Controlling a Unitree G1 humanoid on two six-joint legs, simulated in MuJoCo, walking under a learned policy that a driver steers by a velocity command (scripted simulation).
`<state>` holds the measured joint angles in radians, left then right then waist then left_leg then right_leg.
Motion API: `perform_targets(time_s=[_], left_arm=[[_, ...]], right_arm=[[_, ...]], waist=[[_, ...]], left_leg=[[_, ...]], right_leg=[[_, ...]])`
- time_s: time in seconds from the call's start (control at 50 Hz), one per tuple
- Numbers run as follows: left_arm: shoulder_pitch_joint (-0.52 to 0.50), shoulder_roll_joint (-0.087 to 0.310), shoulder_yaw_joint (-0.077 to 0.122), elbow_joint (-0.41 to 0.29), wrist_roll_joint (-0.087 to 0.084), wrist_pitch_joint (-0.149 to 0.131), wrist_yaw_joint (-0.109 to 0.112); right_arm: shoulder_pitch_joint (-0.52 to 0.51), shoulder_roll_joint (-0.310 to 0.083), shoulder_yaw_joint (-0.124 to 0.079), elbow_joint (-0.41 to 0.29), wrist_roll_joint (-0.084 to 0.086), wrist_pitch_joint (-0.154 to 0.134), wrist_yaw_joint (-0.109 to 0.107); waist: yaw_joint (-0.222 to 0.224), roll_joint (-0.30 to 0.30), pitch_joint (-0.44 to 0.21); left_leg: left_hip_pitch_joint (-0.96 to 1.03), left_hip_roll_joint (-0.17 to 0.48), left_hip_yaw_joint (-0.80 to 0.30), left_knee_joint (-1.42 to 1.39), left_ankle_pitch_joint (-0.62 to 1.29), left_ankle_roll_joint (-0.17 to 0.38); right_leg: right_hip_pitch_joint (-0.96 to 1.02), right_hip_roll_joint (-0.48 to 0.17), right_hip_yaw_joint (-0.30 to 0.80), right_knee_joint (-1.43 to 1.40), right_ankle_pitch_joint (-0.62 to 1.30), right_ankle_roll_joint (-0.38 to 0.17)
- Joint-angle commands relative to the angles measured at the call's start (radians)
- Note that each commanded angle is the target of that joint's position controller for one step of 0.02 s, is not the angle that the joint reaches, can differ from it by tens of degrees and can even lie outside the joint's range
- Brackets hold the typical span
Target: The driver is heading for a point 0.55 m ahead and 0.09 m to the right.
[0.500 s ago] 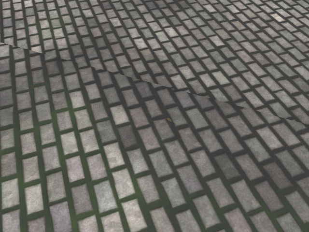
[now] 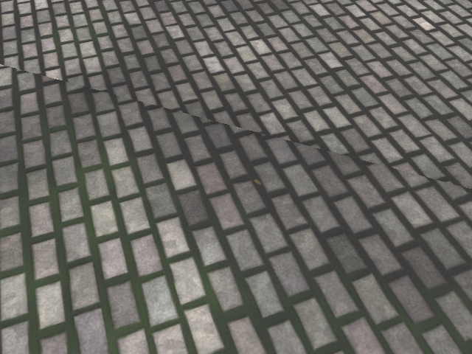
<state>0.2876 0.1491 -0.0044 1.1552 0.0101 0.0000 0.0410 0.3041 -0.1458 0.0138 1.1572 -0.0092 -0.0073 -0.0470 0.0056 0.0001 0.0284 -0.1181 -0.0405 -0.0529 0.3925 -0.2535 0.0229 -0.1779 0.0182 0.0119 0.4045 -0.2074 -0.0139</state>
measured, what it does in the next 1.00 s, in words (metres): walks ahead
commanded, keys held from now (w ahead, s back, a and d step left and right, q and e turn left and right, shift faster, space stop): no key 0.48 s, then w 0.52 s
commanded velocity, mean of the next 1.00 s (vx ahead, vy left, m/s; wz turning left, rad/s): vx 0.15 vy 0.00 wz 0.00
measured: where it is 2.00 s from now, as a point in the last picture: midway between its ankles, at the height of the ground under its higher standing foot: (255, 349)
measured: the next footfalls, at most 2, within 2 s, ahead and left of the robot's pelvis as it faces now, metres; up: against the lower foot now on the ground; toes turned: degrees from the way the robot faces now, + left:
left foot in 1.22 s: +0.44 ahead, +0.03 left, +0.00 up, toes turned +4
right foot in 1.70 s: +0.61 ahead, -0.12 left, +0.00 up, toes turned -3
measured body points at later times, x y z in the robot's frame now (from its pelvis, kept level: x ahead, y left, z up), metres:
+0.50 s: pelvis +0.01 +0.00 +0.00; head +0.01 +0.00 +0.45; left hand -0.02 +0.21 -0.16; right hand -0.02 -0.22 -0.16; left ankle -0.03 +0.11 -0.74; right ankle +0.01 -0.11 -0.74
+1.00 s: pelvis +0.15 -0.04 +0.00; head +0.16 -0.06 +0.45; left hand +0.06 +0.18 -0.14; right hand +0.21 -0.28 -0.16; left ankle +0.16 +0.08 -0.67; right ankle +0.04 -0.11 -0.74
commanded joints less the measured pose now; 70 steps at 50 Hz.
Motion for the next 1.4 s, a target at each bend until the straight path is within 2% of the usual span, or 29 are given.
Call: perform_targets(time_s=[0.02,0.48,0.5,0.56,0.62,0.66,0.68,0.7,0.74,0.78,0.8,0.82,0.84,0.86,0.88,0.92,0.98,1.06,1.1,1.14,1.18,1.2,1.22,1.24,1.26,1.28,1.32,1.36,1.4], left_arm=[[0.07,0.077,0.011,-0.006,0.0,-0.003,0.003],[0.09,0.061,0.014,-0.002,-0.001,-0.004,0.005],[0.096,0.055,0.012,0.0,0.001,-0.004,0.004],[0.09,0.083,0.028,-0.017,0.005,0.005,-0.001],[0.061,0.058,0.027,-0.06,0.011,-0.003,-0.014],[0.002,0.024,0.021,-0.103,0.021,-0.027,-0.025],[-0.029,0.033,0.023,-0.127,0.029,-0.04,-0.031],[-0.052,0.052,0.028,-0.146,0.028,-0.053,-0.036],[0.006,0.049,0.033,-0.152,0.016,-0.074,-0.047],[0.233,0.048,0.046,-0.077,-0.001,-0.088,-0.045],[0.375,0.146,0.076,-0.047,0.007,-0.094,-0.034],[0.488,0.232,0.102,-0.007,0.001,-0.082,-0.035],[0.401,0.163,0.085,-0.028,0.008,-0.073,-0.033],[0.311,0.139,0.076,-0.063,0.012,-0.075,-0.036],[0.249,0.126,0.07,-0.085,0.016,-0.08,-0.036],[0.225,0.092,0.052,-0.087,0.011,-0.093,-0.032],[0.299,0.083,0.038,-0.054,0.004,-0.104,-0.027],[0.294,0.086,0.024,-0.056,0.006,-0.108,-0.022],[0.299,0.105,0.023,-0.052,0.006,-0.113,-0.018],[0.284,0.132,0.027,-0.05,0.005,-0.12,-0.015],[0.252,0.158,0.034,-0.055,0.006,-0.12,-0.01],[0.227,0.169,0.037,-0.061,0.001,-0.114,-0.013],[0.232,0.142,0.031,-0.077,-0.002,-0.112,-0.02],[0.353,0.005,0.01,-0.096,-0.021,-0.103,-0.032],[0.284,0.111,0.039,-0.101,-0.007,-0.096,-0.035],[0.18,0.126,0.046,-0.147,0.002,-0.096,-0.038],[0.124,0.102,0.05,-0.153,0.013,-0.093,-0.041],[0.181,0.052,0.046,-0.134,0.027,-0.067,-0.043],[0.174,0.041,0.048,-0.138,0.026,-0.049,-0.043]], right_arm=[[0.078,-0.074,-0.011,-0.005,0.0,-0.003,-0.003],[0.105,-0.056,-0.013,-0.005,0.0,-0.005,-0.005],[0.114,-0.051,-0.011,-0.002,-0.002,-0.004,-0.005],[0.118,-0.085,-0.03,-0.016,-0.007,0.005,0.0],[0.159,-0.089,-0.038,-0.035,-0.007,0.001,0.006],[0.237,-0.132,-0.057,-0.018,-0.007,-0.01,0.006],[0.244,-0.155,-0.068,-0.017,-0.008,-0.014,0.007],[0.237,-0.157,-0.073,-0.024,-0.009,-0.018,0.01],[0.181,-0.159,-0.078,-0.042,-0.008,-0.029,0.014],[0.059,-0.127,-0.073,-0.086,0.001,-0.041,0.017],[-0.008,-0.064,-0.055,-0.131,0.01,-0.057,0.027],[0.001,-0.063,-0.056,-0.163,-0.013,-0.068,0.037],[-0.015,-0.113,-0.068,-0.157,-0.039,-0.067,0.042],[-0.013,-0.077,-0.062,-0.155,-0.034,-0.073,0.05],[-0.015,-0.061,-0.059,-0.151,-0.024,-0.078,0.058],[-0.024,-0.073,-0.066,-0.158,-0.026,-0.069,0.071],[-0.077,-0.071,-0.07,-0.185,-0.026,-0.05,0.076],[-0.287,-0.045,-0.051,-0.271,-0.015,-0.044,0.081],[-0.334,-0.048,-0.045,-0.294,-0.008,-0.042,0.079],[-0.286,-0.088,-0.056,-0.29,-0.006,-0.041,0.068],[-0.094,-0.137,-0.081,-0.233,-0.004,-0.051,0.054],[0.049,-0.154,-0.095,-0.184,-0.007,-0.057,0.047],[0.179,-0.215,-0.115,-0.153,-0.03,-0.061,0.037],[0.213,-0.295,-0.132,-0.159,-0.053,-0.06,0.042],[0.145,-0.259,-0.128,-0.16,-0.009,-0.051,0.056],[0.017,-0.209,-0.112,-0.183,0.002,-0.054,0.057],[-0.05,-0.114,-0.084,-0.183,-0.004,-0.077,0.058],[-0.002,-0.076,-0.065,-0.149,-0.005,-0.098,0.048],[0.044,-0.093,-0.059,-0.127,-0.006,-0.114,0.046]], waist=[[0.0,0.001,0.047],[0.0,0.003,0.056],[-0.001,0.003,0.036],[-0.004,0.016,0.082],[-0.027,0.053,0.18],[-0.062,0.151,0.169],[-0.067,0.168,0.18],[-0.066,0.147,0.181],[-0.01,0.14,0.183],[0.104,0.071,0.146],[0.171,-0.153,0.107],[0.167,-0.307,0.074],[0.105,-0.118,0.127],[0.067,-0.044,0.146],[0.039,-0.018,0.138],[0.012,-0.046,0.115],[0.008,-0.08,0.086],[0.026,-0.095,0.132],[0.028,-0.117,0.133],[-0.01,-0.125,0.089],[-0.1,-0.123,-0.019],[-0.167,-0.108,-0.085],[-0.205,-0.045,-0.161],[-0.118,0.175,-0.273],[-0.122,0.067,-0.249],[-0.068,0.052,-0.07],[-0.014,-0.023,0.048],[0.036,-0.011,0.038],[0.053,0.01,0.027]], left_leg=[[-0.07,0.103,-0.079,-0.069,0.147,0.029],[-0.067,0.105,-0.074,-0.063,0.155,0.027],[-0.061,0.098,-0.072,-0.074,0.079,0.029],[-0.125,0.062,-0.081,-0.052,-0.31,0.072],[-0.16,0.114,-0.2,-0.081,-0.526,0.132],[-0.034,0.228,-0.379,-0.189,-0.55,0.195],[-0.01,0.287,-0.443,-0.224,-0.524,0.226],[-0.024,0.305,-0.456,-0.236,-0.484,0.238],[-0.095,0.286,-0.393,-0.186,-0.377,0.222],[-0.323,0.169,-0.219,-0.037,-0.213,0.147],[-0.487,0.029,-0.026,0.273,-0.126,0.086],[-0.627,-0.03,0.083,0.549,-0.253,0.06],[-0.657,0.037,0.043,0.69,-0.233,0.07],[-0.645,0.07,0.027,0.729,-0.148,0.072],[-0.62,0.093,0.027,0.729,-0.077,0.067],[-0.598,0.106,0.057,0.696,-0.012,0.051],[-0.622,0.08,0.117,0.666,0.028,0.038],[-0.55,0.045,0.183,0.404,0.12,0.035],[-0.441,0.016,0.214,0.275,0.149,0.054],[-0.313,-0.019,0.221,0.229,0.15,0.091],[-0.126,-0.051,0.196,0.193,0.132,0.13],[0.035,-0.04,0.179,0.115,0.167,0.148],[0.231,0.11,0.017,0.08,0.014,0.183],[0.448,0.432,-0.498,0.013,-0.067,0.33],[0.366,0.424,-0.678,-0.145,-0.246,0.352],[0.21,0.4,-0.52,-0.189,-0.306,0.314],[-0.012,0.321,-0.314,-0.231,0.016,0.256],[-0.103,0.28,-0.151,-0.208,0.432,0.229],[-0.109,0.253,-0.043,-0.178,0.736,0.219]], right_leg=[[0.015,-0.096,0.086,-0.058,0.115,-0.028],[0.02,-0.095,0.085,-0.055,0.127,-0.03],[0.027,-0.087,0.082,-0.063,0.051,-0.031],[-0.046,-0.035,0.066,-0.013,-0.324,-0.065],[-0.2,-0.021,0.081,0.072,-0.452,-0.088],[-0.313,0.021,-0.013,0.231,-0.282,-0.069],[-0.349,0.008,-0.055,0.274,-0.219,-0.065],[-0.345,-0.01,-0.051,0.291,-0.213,-0.066],[-0.228,-0.019,-0.057,0.2,-0.218,-0.077],[0.166,0.003,-0.024,0.019,-0.136,-0.084],[0.337,-0.179,0.287,-0.155,-0.297,-0.132],[0.414,-0.368,0.604,-0.246,-0.295,-0.205],[0.337,-0.375,0.562,-0.217,-0.246,-0.204],[0.267,-0.347,0.475,-0.22,-0.154,-0.196],[0.23,-0.308,0.391,-0.239,-0.091,-0.184],[0.224,-0.244,0.256,-0.253,0.089,-0.162],[0.26,-0.209,0.133,-0.217,0.446,-0.15],[0.168,-0.17,0.051,-0.241,0.57,-0.14],[0.143,-0.177,0.033,-0.241,0.662,-0.136],[0.171,-0.2,0.017,-0.163,0.894,-0.126],[0.213,-0.207,0.004,0.062,1.039,-0.114],[0.172,-0.189,-0.012,0.244,0.959,-0.107],[0.014,-0.145,-0.034,0.504,0.658,-0.105],[-0.299,0.029,-0.065,0.926,-0.232,-0.076],[-0.409,0.036,0.048,1.028,-0.25,-0.095],[-0.468,-0.029,0.048,0.99,-0.146,-0.103],[-0.384,-0.081,0.04,0.886,-0.071,-0.095],[-0.265,-0.09,0.027,0.812,-0.099,-0.062],[-0.25,-0.077,-0.002,0.743,-0.095,-0.041]])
